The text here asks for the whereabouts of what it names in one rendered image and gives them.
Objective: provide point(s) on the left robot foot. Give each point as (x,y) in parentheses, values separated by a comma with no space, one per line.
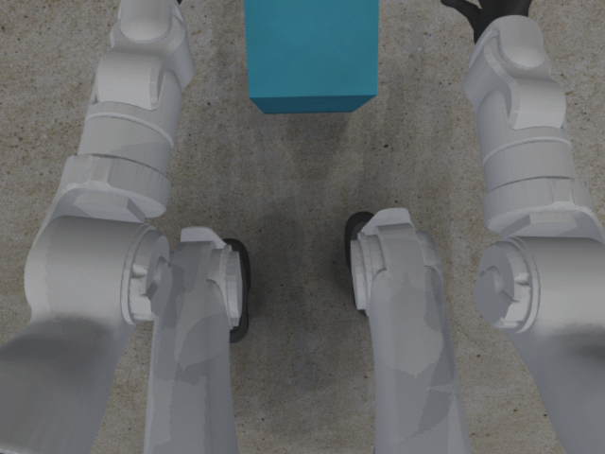
(239,332)

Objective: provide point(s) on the robot right upper arm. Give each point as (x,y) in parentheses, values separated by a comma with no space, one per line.
(548,294)

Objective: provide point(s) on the robot left forearm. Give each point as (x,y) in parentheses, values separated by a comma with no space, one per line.
(131,121)

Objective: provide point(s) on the robot right forearm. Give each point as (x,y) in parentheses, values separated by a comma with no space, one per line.
(525,146)

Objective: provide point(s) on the robot left upper arm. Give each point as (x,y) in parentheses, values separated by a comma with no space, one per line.
(90,281)

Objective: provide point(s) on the robot left thigh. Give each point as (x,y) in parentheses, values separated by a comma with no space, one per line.
(189,398)

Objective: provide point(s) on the right robot hand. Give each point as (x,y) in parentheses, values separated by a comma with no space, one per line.
(479,19)

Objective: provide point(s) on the carton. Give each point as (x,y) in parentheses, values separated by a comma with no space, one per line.
(311,56)

